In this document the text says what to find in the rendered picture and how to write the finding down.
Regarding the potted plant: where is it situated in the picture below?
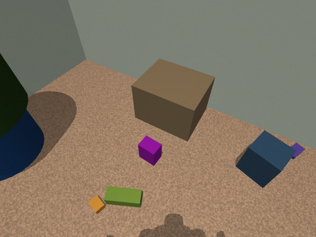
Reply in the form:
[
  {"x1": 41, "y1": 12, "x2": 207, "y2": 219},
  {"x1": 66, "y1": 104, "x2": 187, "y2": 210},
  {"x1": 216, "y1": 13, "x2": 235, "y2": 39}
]
[{"x1": 0, "y1": 54, "x2": 44, "y2": 181}]

